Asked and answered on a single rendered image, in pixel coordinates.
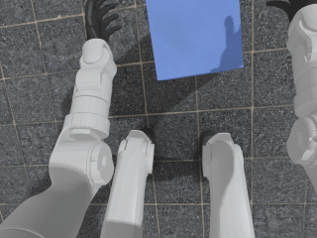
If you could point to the robot left upper arm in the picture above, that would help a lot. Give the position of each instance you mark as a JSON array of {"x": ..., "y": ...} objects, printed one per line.
[{"x": 77, "y": 170}]

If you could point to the left robot forearm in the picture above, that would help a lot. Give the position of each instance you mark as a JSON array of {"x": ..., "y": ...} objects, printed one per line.
[{"x": 91, "y": 99}]

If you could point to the left robot foot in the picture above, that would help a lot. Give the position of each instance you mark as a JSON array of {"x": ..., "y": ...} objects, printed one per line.
[{"x": 151, "y": 134}]

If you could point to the carton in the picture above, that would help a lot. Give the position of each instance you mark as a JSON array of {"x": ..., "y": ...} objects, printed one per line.
[{"x": 195, "y": 37}]

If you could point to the robot left hand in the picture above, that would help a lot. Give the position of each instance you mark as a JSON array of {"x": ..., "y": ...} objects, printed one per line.
[{"x": 94, "y": 25}]

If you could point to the robot left thigh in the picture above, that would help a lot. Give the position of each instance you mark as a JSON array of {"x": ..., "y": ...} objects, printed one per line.
[{"x": 124, "y": 216}]

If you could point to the robot right hand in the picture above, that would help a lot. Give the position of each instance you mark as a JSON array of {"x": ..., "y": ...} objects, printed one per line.
[{"x": 290, "y": 8}]

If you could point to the robot right upper arm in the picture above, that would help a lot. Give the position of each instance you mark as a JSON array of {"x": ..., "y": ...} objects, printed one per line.
[{"x": 301, "y": 145}]

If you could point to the right robot forearm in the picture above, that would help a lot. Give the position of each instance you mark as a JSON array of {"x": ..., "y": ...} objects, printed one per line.
[{"x": 302, "y": 44}]

